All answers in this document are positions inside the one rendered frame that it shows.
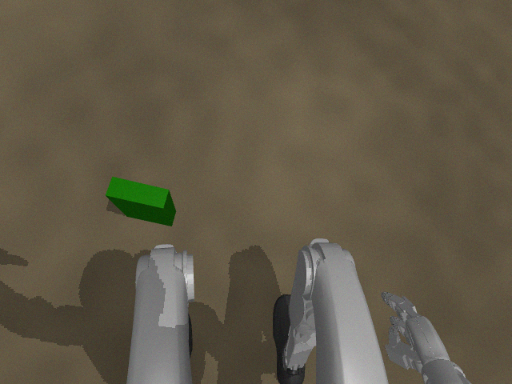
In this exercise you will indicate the right robot foot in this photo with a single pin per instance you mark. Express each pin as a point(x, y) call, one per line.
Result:
point(281, 326)

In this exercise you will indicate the carton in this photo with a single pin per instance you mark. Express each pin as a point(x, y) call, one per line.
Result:
point(142, 201)

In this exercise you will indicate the right robot arm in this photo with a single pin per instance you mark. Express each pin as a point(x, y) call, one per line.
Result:
point(443, 372)

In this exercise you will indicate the right robot hand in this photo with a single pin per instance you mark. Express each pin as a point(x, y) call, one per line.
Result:
point(424, 343)

